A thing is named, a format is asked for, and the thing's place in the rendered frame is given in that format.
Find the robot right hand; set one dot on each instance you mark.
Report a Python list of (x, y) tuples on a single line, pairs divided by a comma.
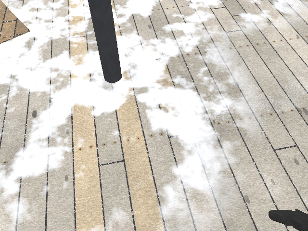
[(297, 219)]

